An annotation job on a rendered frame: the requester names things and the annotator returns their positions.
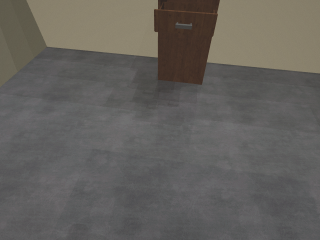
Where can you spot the cabinet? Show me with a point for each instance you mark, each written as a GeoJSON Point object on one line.
{"type": "Point", "coordinates": [182, 57]}

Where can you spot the handle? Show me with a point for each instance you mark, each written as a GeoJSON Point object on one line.
{"type": "Point", "coordinates": [183, 26]}

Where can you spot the drawer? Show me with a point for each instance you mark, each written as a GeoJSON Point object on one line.
{"type": "Point", "coordinates": [202, 17]}

